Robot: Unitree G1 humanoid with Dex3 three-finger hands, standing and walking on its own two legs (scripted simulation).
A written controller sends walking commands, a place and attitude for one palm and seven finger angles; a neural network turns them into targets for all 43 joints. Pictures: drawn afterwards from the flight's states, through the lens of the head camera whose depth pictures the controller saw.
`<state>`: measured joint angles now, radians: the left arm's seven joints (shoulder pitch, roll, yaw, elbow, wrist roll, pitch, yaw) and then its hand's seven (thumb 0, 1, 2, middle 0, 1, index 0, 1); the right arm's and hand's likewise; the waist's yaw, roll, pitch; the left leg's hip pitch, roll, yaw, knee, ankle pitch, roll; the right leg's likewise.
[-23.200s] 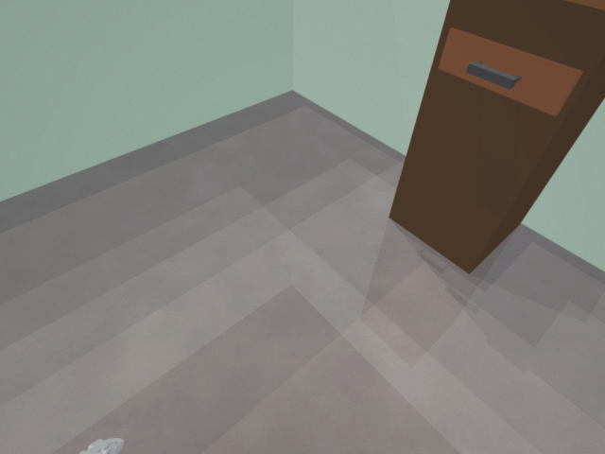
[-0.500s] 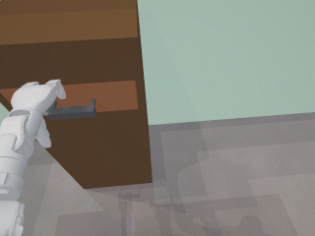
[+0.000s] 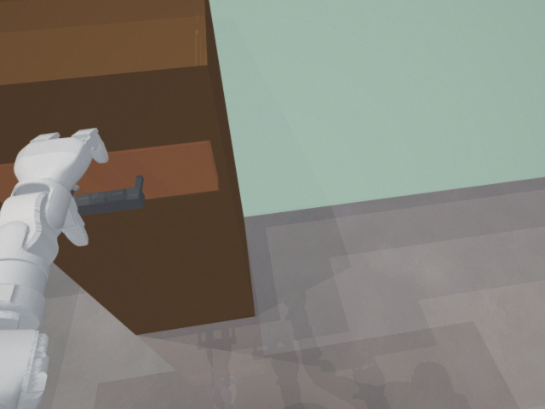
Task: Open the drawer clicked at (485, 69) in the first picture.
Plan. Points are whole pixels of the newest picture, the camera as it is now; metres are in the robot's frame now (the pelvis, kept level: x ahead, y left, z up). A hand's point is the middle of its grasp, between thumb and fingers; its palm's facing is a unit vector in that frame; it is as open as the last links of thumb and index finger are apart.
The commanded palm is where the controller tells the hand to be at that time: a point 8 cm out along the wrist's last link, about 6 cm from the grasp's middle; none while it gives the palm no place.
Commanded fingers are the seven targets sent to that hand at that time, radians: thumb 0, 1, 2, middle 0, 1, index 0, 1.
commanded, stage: lower the fingers behind the handle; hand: left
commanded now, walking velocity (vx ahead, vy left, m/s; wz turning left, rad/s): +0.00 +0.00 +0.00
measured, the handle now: (103, 193) +0.46 +0.31 +0.04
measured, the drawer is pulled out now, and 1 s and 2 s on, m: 0.00 0.00 0.00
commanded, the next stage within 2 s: close the thumb around the handle in 1.52 s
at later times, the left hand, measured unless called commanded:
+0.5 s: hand (68, 208) +0.41 +0.34 +0.06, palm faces -0.01 -0.03 -1.00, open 13.6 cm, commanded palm +0.39 +0.34 +0.12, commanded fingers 0.00 -0.50 0.30 -0.30 -1.20 -0.30 -1.20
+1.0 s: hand (71, 227) +0.39 +0.35 +0.02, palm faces -0.03 -0.02 -1.00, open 13.8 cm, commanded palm +0.38 +0.34 +0.08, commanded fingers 0.00 -0.50 0.30 -0.30 -1.20 -0.30 -1.20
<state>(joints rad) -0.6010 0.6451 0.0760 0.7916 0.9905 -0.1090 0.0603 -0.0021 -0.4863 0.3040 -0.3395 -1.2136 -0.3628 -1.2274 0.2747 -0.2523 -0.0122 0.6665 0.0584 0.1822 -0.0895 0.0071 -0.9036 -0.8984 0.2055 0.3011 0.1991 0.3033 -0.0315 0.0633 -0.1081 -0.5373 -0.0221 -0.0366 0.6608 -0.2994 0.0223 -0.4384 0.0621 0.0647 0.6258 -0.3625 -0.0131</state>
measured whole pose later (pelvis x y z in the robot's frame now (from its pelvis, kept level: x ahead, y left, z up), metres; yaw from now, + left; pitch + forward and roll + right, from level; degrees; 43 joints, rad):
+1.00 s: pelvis -0.01 +0.02 -0.02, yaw +0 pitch +15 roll -3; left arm -0.57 0.62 0.09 0.83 1.05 -0.15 0.22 0.00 -0.49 0.30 -0.30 -1.20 -0.32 -1.20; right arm 0.30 -0.25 -0.06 0.68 0.02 0.16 -0.06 0.01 -0.90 -0.90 0.21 0.30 0.20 0.30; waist -0.03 0.04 -0.12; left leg -0.75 -0.03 -0.05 0.84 -0.35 0.05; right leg -0.62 0.06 0.04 0.76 -0.41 0.01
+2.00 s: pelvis +0.01 +0.02 -0.02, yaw +0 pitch +15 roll -3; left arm -0.46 0.61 0.10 0.75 1.02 -0.07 0.21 0.00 0.11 0.56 -0.30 -1.20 -0.35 -1.26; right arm 0.27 -0.25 -0.06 0.67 0.02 0.15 -0.06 0.01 -0.90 -0.90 0.20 0.30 0.20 0.30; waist -0.03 0.05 -0.14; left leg -0.72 -0.02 -0.05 0.84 -0.38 0.04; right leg -0.59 0.07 0.04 0.75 -0.43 0.00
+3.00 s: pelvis +0.01 +0.03 -0.01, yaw -1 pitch +13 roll -3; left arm -0.14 0.54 0.10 0.40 0.97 0.00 0.22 0.01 0.68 0.79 -0.29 -1.32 -0.34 -1.35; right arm 0.22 -0.24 -0.05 0.63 0.02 0.13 -0.05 0.01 -0.90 -0.90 0.20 0.30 0.20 0.30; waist -0.01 0.06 -0.14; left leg -0.64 -0.03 -0.03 0.80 -0.38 0.05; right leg -0.52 0.06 0.06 0.71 -0.42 0.02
